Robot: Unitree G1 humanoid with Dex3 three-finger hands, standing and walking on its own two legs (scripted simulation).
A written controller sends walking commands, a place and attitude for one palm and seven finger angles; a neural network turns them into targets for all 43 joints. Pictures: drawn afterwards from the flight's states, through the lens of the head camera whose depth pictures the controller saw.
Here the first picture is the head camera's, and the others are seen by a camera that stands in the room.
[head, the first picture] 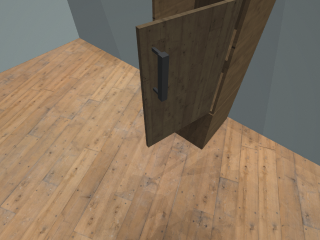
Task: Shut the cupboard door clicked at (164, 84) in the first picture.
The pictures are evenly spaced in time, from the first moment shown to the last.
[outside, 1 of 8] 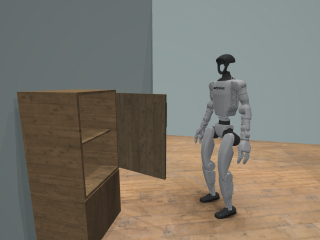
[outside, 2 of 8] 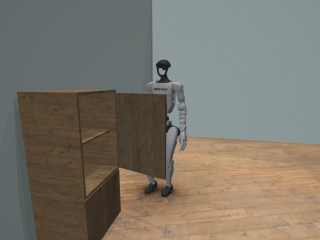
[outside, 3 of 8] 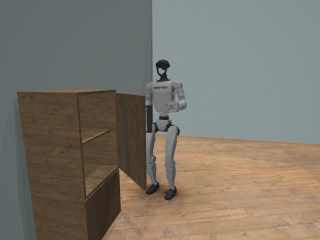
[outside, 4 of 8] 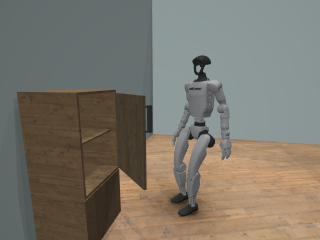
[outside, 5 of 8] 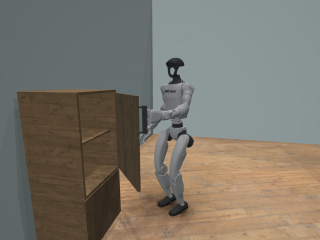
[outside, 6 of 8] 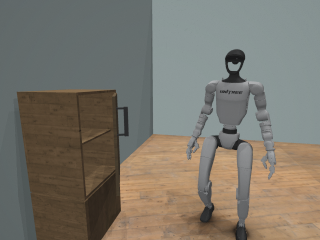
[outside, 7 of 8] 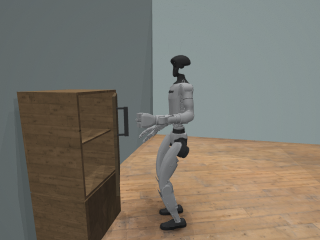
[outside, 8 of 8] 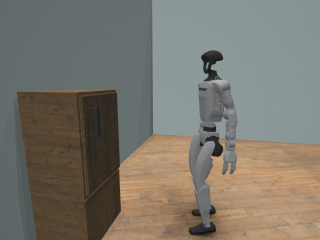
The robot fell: no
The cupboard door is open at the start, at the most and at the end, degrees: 74 74 0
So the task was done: yes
